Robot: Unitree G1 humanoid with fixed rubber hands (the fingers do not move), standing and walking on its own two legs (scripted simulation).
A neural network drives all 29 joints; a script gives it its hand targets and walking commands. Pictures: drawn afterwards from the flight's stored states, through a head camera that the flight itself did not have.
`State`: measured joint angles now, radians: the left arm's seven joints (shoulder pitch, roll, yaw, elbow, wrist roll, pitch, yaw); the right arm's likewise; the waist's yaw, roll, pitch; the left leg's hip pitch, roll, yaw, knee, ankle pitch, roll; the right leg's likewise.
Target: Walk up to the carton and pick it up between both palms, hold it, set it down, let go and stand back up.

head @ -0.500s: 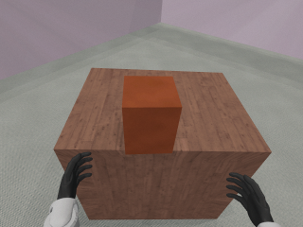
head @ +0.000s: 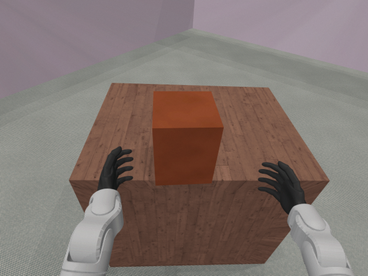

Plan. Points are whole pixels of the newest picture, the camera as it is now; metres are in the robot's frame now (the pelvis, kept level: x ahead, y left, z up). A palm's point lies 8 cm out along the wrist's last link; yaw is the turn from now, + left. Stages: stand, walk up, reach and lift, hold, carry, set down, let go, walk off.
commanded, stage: reach and lift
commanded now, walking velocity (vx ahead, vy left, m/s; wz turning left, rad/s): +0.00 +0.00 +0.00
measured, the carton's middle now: (183, 138) +0.50 +0.05 +0.04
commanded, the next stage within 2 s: none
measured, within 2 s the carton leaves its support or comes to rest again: neither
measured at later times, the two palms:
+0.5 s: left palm (117, 145) +0.35 +0.19 +0.13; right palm (277, 149) +0.40 -0.18 +0.12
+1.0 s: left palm (118, 122) +0.38 +0.19 +0.18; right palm (274, 125) +0.42 -0.16 +0.17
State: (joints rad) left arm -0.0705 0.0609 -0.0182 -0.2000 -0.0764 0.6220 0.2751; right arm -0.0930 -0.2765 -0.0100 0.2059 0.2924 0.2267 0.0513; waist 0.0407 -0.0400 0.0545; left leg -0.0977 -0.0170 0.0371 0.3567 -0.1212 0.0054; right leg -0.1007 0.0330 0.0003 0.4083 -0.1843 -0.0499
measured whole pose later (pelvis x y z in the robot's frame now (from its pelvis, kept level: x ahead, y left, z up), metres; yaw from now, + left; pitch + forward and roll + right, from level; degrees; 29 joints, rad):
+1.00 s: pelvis +0.02 -0.01 +0.00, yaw +0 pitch -5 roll +1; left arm -0.68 0.12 0.14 0.22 -0.09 0.77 0.24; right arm -0.72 -0.33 0.04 0.55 0.39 0.38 -0.04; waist 0.08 -0.02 0.06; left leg -0.13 0.00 0.04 0.36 -0.14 0.01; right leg -0.13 0.05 0.00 0.40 -0.19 -0.05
